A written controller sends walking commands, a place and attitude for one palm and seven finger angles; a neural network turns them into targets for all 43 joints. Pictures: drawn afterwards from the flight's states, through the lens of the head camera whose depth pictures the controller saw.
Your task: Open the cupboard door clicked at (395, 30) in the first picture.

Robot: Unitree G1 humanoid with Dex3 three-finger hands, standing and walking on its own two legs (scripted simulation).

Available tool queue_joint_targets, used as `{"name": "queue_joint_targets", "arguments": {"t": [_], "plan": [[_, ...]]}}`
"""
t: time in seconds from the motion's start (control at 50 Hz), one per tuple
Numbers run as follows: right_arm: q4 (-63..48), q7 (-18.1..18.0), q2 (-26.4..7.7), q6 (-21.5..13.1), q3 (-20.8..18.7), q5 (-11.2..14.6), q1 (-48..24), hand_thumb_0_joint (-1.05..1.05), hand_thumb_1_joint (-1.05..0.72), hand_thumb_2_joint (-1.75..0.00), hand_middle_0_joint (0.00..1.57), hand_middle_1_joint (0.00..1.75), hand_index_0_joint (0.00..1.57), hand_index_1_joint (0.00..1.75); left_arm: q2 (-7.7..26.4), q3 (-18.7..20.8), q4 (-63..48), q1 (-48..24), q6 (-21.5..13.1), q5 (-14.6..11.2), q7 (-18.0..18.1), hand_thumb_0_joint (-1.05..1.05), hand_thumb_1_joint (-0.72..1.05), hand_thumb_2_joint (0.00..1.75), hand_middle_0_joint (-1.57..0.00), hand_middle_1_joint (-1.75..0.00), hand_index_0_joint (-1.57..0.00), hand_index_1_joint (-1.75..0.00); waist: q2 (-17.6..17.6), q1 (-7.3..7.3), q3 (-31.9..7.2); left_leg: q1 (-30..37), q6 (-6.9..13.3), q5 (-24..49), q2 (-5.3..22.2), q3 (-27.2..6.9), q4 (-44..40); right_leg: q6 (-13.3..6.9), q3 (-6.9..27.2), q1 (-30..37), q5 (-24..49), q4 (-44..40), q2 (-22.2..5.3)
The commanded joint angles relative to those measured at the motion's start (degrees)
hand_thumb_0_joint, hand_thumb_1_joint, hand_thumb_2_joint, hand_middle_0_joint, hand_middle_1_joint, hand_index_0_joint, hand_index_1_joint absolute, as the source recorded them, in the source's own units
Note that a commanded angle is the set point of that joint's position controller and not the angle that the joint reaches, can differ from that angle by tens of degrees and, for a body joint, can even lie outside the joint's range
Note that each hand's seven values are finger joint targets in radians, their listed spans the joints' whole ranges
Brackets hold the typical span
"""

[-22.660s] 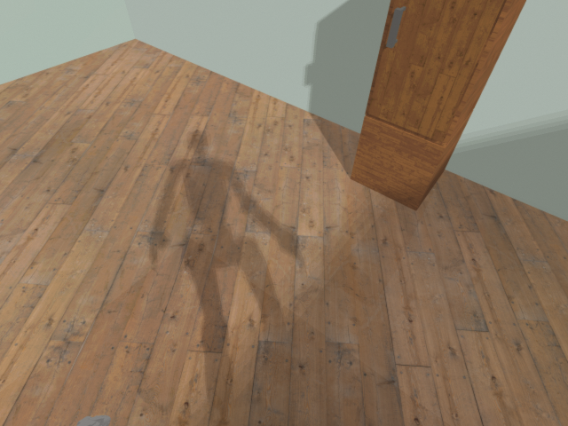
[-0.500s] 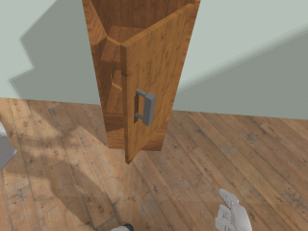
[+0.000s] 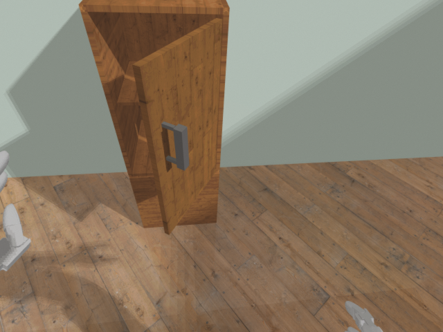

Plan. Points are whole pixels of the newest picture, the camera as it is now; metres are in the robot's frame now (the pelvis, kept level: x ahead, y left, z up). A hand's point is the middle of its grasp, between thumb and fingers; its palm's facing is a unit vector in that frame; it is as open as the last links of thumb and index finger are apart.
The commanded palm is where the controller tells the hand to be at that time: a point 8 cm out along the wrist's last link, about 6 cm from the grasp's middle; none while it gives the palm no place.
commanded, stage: stop stepping back and stand still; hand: left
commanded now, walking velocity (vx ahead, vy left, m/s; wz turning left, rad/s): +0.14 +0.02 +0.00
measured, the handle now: (174, 145) +0.53 +0.13 +0.04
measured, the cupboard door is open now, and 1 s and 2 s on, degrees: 57 57 57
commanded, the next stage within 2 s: let the arm hang, fingers relaxed in 0.32 s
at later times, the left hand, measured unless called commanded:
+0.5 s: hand (33, 270) +0.20 +0.28 +0.08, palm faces +0.30 -0.82 -0.49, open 7.4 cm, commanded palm none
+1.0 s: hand out of the picture -0.11 +0.22 -0.16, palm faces +0.05 -0.97 -0.22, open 7.3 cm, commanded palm none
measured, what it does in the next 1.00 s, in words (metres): steps on the spot: left foot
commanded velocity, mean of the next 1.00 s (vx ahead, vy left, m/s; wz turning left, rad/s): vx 0.01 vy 0.00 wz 0.00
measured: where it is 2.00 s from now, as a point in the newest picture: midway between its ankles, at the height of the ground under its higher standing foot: outside the picture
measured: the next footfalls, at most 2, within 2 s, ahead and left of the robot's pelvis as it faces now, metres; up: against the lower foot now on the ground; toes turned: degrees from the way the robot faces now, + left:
left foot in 0.46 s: +0.07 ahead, +0.13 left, +0.00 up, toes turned -2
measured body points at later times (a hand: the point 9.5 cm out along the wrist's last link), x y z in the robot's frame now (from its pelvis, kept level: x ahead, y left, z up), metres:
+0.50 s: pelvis -0.01 +0.03 -0.01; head -0.02 +0.01 +0.44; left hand +0.18 +0.33 +0.11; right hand +0.15 -0.21 -0.11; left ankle +0.03 +0.13 -0.73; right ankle -0.05 -0.08 -0.73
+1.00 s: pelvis -0.03 +0.04 +0.01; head -0.01 +0.04 +0.46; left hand -0.11 +0.27 -0.14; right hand -0.03 -0.18 -0.15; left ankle +0.03 +0.13 -0.73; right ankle -0.05 -0.08 -0.73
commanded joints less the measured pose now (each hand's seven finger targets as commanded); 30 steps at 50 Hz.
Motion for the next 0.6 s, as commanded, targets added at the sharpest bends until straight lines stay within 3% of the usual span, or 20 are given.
{"name": "queue_joint_targets", "arguments": {"t": [0.0,0.06,0.08,0.1,0.14,0.16,0.22,0.26,0.28,0.3,0.32,0.34,0.38,0.4,0.42,0.46,0.5,0.52,0.54,0.58], "plan": [[-7.7,0.1,-5.9,-3.1,-2.2,-0.6,-7.8,0.00,-0.90,-0.90,0.20,0.30,0.20,0.30,10.8,7.0,-12.6,-5.5,-4.2,0.4,1.7,0.00,0.90,0.90,-0.20,-0.30,-0.20,-0.30,-2.2,1.22,3.4,9.9,-0.9,-5.9,0.6,-1.7,9.9,-7.0,12.2,-20.3,-9.9,-15.1,-13.3],[-6.6,-0.4,-5.8,-3.6,-2.0,-0.4,-7.1,0.00,-0.90,-0.90,0.20,0.30,0.20,0.30,10.7,6.8,-9.2,-10.0,-4.3,0.7,1.9,0.00,0.90,0.90,-0.20,-0.30,-0.20,-0.30,-0.6,0.74,4.1,12.9,-0.1,-4.8,1.7,-2.3,4.3,-4.4,7.1,-19.1,-4.1,-9.2,-9.9],[-6.9,-0.5,-6.0,-3.7,-2.0,-0.3,-7.6,0.00,-0.90,-0.90,0.20,0.30,0.20,0.30,10.0,6.1,-9.2,-11.0,-4.4,0.6,1.6,0.00,0.90,0.90,-0.20,-0.30,-0.20,-0.30,3.2,0.69,4.2,15.0,0.2,-5.9,2.5,-4.3,1.1,-3.1,5.2,-19.9,-4.4,-6.3,-7.6],[-7.1,-0.7,-6.2,-3.8,-1.8,-0.3,-8.2,0.00,-0.90,-0.90,0.20,0.30,0.20,0.30,9.8,5.8,-8.9,-12.0,-4.5,0.5,1.3,0.00,0.90,0.90,-0.20,-0.30,-0.20,-0.30,8.0,0.72,5.6,13.6,0.8,-11.3,4.8,-9.1,-4.8,-1.5,3.0,-19.8,-6.9,-3.0,-4.3],[-7.6,-0.8,-5.6,-4.5,-1.0,-0.7,-8.6,0.00,-0.90,-0.90,0.20,0.30,0.20,0.30,9.4,5.8,-10.2,-13.0,-4.5,0.9,1.2,0.00,0.90,0.90,-0.20,-0.30,-0.20,-0.30,17.7,1.42,5.5,4.0,1.7,-33.5,10.7,-23.3,-24.4,0.7,-0.7,-11.5,-7.8,10.4,2.0],[-7.7,-0.6,-4.8,-5.0,-0.8,-1.2,-8.4,0.00,-0.90,-0.90,0.20,0.30,0.20,0.30,10.0,6.5,-10.5,-12.7,-4.5,1.2,1.4,0.00,0.90,0.90,-0.20,-0.30,-0.20,-0.30,16.4,2.01,4.6,1.1,1.7,-36.1,12.2,-25.5,-28.3,0.4,-0.1,-8.9,-8.2,14.8,2.2],[-8.0,0.3,-4.1,-5.5,-0.9,-1.3,-8.4,0.00,-0.90,-0.90,0.20,0.30,0.20,0.30,9.7,6.7,-11.3,-5.6,-4.0,0.7,1.2,0.00,0.90,0.90,-0.20,-0.30,-0.20,-0.30,11.1,3.40,-1.9,1.2,2.0,-26.0,9.6,-14.4,-23.2,-0.7,-1.6,-0.2,-6.4,4.9,1.3],[-9.2,0.9,-3.7,-4.6,-0.6,-1.1,-8.7,0.00,-0.90,-0.90,0.20,0.30,0.20,0.30,8.5,5.5,-12.2,-1.9,-3.1,0.8,0.7,0.00,0.90,0.90,-0.20,-0.30,-0.20,-0.30,8.5,3.09,-2.1,-1.4,-1.0,-21.1,3.7,-6.0,-16.1,-1.9,-0.5,3.3,-3.2,-6.0,-0.3],[-9.3,1.1,-3.4,-3.9,-0.7,-1.2,-8.6,0.00,-0.90,-0.90,0.20,0.30,0.20,0.30,9.1,6.2,-12.2,-1.1,-2.8,0.7,0.6,0.00,0.90,0.90,-0.20,-0.30,-0.20,-0.30,3.8,2.48,-2.3,1.7,-1.8,-14.6,0.8,-2.2,-6.8,-3.7,5.3,-1.4,-3.8,-11.4,-4.7],[-8.9,1.3,-3.5,-3.3,-1.0,-1.2,-8.5,0.00,-0.90,-0.90,0.20,0.30,0.20,0.30,10.1,6.9,-12.8,-1.8,-2.7,0.4,0.7,0.00,0.90,0.90,-0.20,-0.30,-0.20,-0.30,-4.6,2.31,-2.4,6.5,-1.8,-8.8,-0.2,-1.7,4.6,-6.3,15.6,-10.2,-8.7,-17.0,-11.6],[-7.9,1.4,-4.0,-2.6,-1.4,-1.0,-8.6,0.00,-0.90,-0.90,0.20,0.30,0.20,0.30,10.4,7.7,-12.5,-2.4,-1.8,0.1,1.1,0.00,0.90,0.90,-0.20,-0.30,-0.20,-0.30,-9.1,2.47,-0.9,5.2,-1.9,-7.8,-0.6,-2.3,12.4,-8.8,20.4,-15.0,-11.3,-18.9,-16.1],[-7.4,1.4,-4.0,-2.1,-1.4,-0.7,-8.0,0.00,-0.90,-0.90,0.20,0.30,0.20,0.30,8.6,6.0,-11.4,-3.3,-1.3,0.1,1.3,0.00,0.90,0.90,-0.20,-0.30,-0.20,-0.30,-9.4,1.87,1.3,2.5,-1.5,-6.9,0.3,-2.6,15.8,-9.6,19.6,-14.7,-6.1,-17.4,-16.9],[-7.0,1.0,-3.7,-2.5,-0.5,-0.5,-8.2,0.00,-0.90,-0.90,0.20,0.30,0.20,0.30,9.1,6.1,-9.0,-6.5,-1.9,0.3,1.7,0.00,0.90,0.90,-0.20,-0.30,-0.20,-0.30,-4.1,1.52,1.7,1.2,-0.7,-7.7,1.8,-2.4,8.7,-7.5,13.3,-8.5,10.5,-11.0,-14.7],[6.5,6.2,-13.7,-5.0,-4.4,-1.3,-8.2,0.00,-0.90,-0.90,0.20,0.30,0.20,0.30,0.2,-15.4,32.1,-11.4,6.4,6.9,-6.4,0.00,0.90,0.90,-0.20,-0.30,-0.20,-0.30,1.7,-1.11,2.2,-1.5,0.7,1.1,3.4,-3.5,15.1,-6.5,5.7,-11.5,32.6,4.7,-15.6],[5.6,5.8,-10.3,-2.7,-4.8,-1.0,-3.9,0.00,-0.90,-0.90,0.20,0.30,0.20,0.30,-2.0,-16.0,33.6,-8.4,9.8,6.0,-7.3,0.00,0.90,0.90,-0.20,-0.30,-0.20,-0.30,2.3,-0.02,-2.7,5.6,1.3,12.5,2.5,-5.1,10.4,-4.1,5.6,-10.6,34.8,8.6,-10.4],[5.0,5.0,-9.4,0.4,-3.0,-1.2,-5.3,0.00,-0.90,-0.90,0.20,0.30,0.20,0.30,-4.5,-18.0,38.5,-8.8,10.9,5.1,-7.7,0.00,0.90,0.90,-0.20,-0.30,-0.20,-0.30,-5.2,2.79,-2.4,6.0,4.0,17.1,5.8,-8.8,5.9,-0.7,2.7,-11.5,22.7,8.8,-6.6],[4.1,4.3,-9.7,1.5,-2.1,-1.8,-5.7,0.00,-0.90,-0.90,0.20,0.30,0.20,0.30,-4.2,-18.2,44.4,-12.1,10.7,5.1,-7.6,0.00,0.90,0.90,-0.20,-0.30,-0.20,-0.30,-13.2,3.42,-2.0,5.1,5.2,22.6,6.3,-10.8,5.1,-0.9,2.8,-8.2,23.5,5.3,-6.4],[4.7,4.4,-9.6,1.9,-2.2,-2.0,-6.3,0.00,-0.90,-0.90,0.20,0.30,0.20,0.30,-3.3,-18.2,48.1,-14.6,10.7,5.0,-7.6,0.00,0.90,0.90,-0.20,-0.30,-0.20,-0.30,-13.9,3.08,-2.0,5.3,4.5,21.6,5.2,-9.6,4.6,-1.4,3.4,-7.5,26.0,5.1,-7.2],[6.1,4.4,-10.0,2.4,-2.1,-1.9,-6.2,0.00,-0.90,-0.90,0.20,0.30,0.20,0.30,-2.5,-18.6,51.9,-17.0,11.0,4.7,-7.7,0.00,0.90,0.90,-0.20,-0.30,-0.20,-0.30,-9.4,2.44,-1.2,5.0,4.2,17.0,4.9,-10.3,1.1,-1.5,3.2,-7.1,20.5,4.6,-7.6],[9.0,4.2,-9.5,3.5,-1.4,-2.5,-8.1,0.00,-0.90,-0.90,0.20,0.30,0.20,0.30,-2.2,-19.1,60.5,-19.3,11.4,4.3,-7.4,0.00,0.90,0.90,-0.20,-0.30,-0.20,-0.30,-4.4,3.26,1.9,3.8,4.1,11.6,4.7,-10.8,-3.1,-1.3,4.0,-5.7,12.1,1.5,-6.3]]}}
